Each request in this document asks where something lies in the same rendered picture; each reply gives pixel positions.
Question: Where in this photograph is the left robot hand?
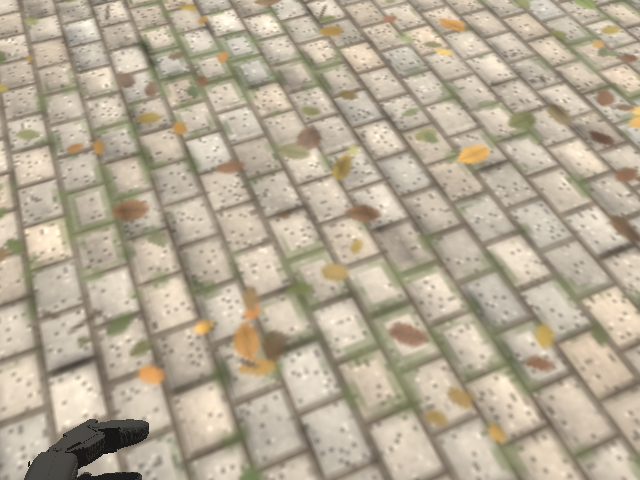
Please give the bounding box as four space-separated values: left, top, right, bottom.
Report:
24 419 149 480

